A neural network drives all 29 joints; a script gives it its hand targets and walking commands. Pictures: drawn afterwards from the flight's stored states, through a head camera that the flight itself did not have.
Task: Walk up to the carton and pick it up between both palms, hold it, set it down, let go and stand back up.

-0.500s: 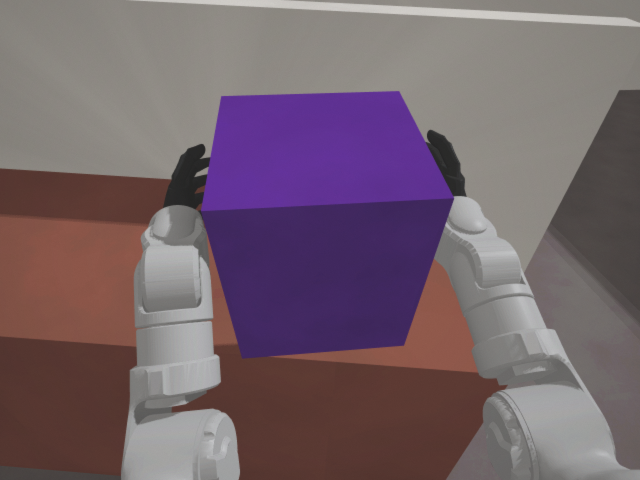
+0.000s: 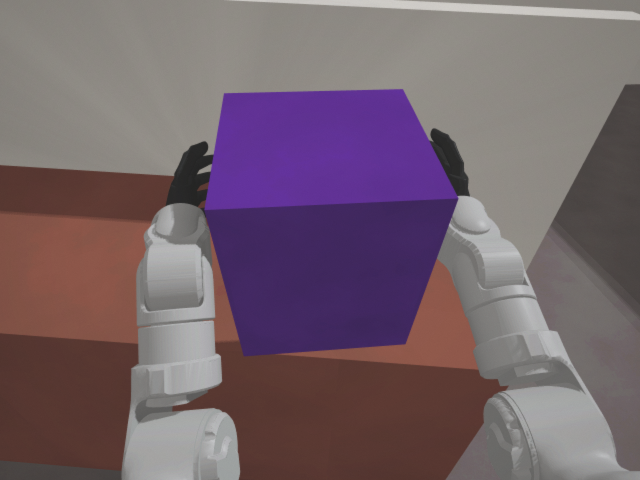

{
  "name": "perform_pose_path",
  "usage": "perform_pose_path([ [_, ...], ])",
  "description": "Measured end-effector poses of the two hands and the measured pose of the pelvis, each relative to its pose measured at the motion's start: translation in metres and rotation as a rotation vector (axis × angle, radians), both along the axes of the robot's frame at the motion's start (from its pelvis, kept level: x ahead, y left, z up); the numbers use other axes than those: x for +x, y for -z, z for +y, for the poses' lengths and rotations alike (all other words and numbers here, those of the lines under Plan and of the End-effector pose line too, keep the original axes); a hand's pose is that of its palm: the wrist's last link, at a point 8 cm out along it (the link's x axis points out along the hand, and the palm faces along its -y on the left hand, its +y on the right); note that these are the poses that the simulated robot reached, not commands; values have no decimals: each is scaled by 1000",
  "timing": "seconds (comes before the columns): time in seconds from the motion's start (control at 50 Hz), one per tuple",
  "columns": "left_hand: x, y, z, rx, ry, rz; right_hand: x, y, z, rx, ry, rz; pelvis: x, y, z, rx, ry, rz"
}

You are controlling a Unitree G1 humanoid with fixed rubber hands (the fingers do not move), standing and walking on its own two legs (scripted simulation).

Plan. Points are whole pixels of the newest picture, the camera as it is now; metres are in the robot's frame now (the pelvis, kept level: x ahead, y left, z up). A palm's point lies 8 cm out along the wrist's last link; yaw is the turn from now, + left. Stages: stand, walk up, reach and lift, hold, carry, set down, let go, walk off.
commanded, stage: hold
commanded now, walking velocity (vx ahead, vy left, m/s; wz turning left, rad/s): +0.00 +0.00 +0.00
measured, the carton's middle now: (320, 227) +0.37 +0.01 +0.18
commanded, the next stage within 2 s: none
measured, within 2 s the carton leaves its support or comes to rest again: neither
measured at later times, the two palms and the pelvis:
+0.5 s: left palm (187, 212) +0.36 +0.16 +0.21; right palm (448, 196) +0.37 -0.14 +0.22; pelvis +0.00 +0.00 +0.00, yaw +0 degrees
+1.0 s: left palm (188, 213) +0.36 +0.16 +0.21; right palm (446, 198) +0.37 -0.14 +0.22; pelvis +0.00 +0.00 +0.00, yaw +0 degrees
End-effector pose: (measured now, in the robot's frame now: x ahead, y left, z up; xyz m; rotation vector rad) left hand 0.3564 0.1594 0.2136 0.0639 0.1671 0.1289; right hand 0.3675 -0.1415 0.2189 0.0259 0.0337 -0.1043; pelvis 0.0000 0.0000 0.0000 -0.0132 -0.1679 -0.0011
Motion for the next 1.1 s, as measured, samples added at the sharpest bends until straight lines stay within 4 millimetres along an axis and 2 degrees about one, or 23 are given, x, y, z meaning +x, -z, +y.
perform_pose_path([
  [0.26,-3,0,1,-6,-7,-6,-1,-4,1,-8,-5,-7,0,0,-2,1,-1,-11],
  [0.38,0,4,1,-12,-8,23,2,1,2,-5,-6,21,0,0,-3,3,-2,-6],
  [0.8,-1,0,-3,1,-3,-7,0,-3,-3,0,-4,-11,3,0,-3,2,1,-14],
  [0.94,2,7,-1,-10,-5,30,4,7,-1,6,-5,26,3,0,-4,4,-5,-5],
  [1.1,0,2,-1,1,-1,-6,2,-1,-1,6,-2,-11,3,0,-5,2,-8,-5],
])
